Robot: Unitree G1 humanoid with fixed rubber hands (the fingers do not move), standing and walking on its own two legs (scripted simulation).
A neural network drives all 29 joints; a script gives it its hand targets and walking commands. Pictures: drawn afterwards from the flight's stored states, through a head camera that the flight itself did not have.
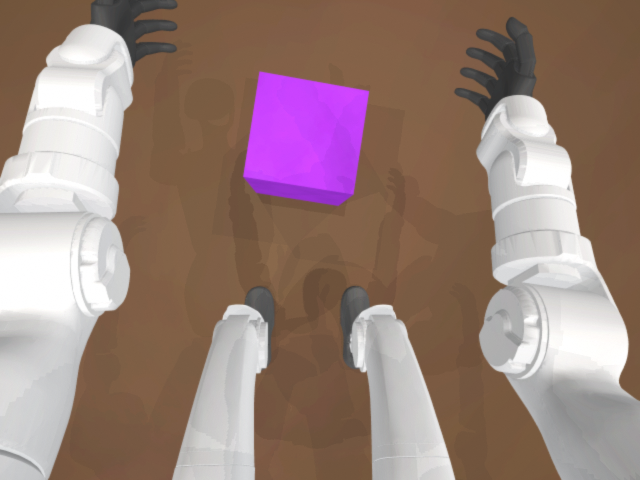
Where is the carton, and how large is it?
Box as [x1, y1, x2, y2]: [243, 71, 368, 205]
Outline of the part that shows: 259,71 243,176 256,192 338,205 353,193 368,91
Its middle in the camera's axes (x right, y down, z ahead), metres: -0.03 -0.20 +0.85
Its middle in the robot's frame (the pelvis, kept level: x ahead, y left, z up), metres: +0.55 +0.00 -0.53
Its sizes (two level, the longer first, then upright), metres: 0.210 0.200 0.250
